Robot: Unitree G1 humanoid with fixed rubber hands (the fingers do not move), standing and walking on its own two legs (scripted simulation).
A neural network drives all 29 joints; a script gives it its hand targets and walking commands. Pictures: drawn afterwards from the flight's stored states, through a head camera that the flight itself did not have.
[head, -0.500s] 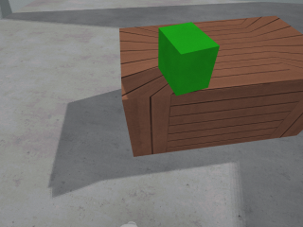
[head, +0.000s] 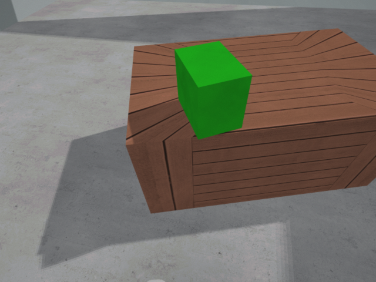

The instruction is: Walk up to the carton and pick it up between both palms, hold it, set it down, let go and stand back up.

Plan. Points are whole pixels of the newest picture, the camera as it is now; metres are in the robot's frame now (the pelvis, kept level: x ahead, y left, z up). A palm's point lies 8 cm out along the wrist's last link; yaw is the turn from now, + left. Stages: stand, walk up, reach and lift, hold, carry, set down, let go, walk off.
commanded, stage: walk up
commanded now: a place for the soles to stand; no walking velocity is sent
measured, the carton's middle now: (208, 89) +0.78 -0.05 -0.04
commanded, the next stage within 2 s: none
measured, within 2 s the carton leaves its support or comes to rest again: neither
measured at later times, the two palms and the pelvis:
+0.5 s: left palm out of the picture +0.15 +0.27 -0.10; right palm out of the picture +0.15 -0.39 -0.07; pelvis +0.09 -0.05 +0.00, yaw +2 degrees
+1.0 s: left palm (117, 260) +0.21 +0.20 -0.11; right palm out of the picture +0.25 -0.45 -0.08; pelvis +0.18 -0.12 +0.00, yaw +4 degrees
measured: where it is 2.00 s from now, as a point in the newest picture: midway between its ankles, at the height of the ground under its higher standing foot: outside the picture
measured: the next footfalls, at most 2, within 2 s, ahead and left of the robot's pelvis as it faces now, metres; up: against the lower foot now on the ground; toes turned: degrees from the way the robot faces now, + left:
left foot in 0.26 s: +0.17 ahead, +0.12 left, +0.00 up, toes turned +1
right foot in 0.60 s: +0.19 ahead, -0.22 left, +0.00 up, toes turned +0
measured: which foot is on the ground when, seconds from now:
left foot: up 0.00-0.24, down 0.26-0.60, up 0.62-0.90, down 0.92-1.00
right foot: down 0.00-0.28, up 0.30-0.58, down 0.60-0.94, up 0.96-1.00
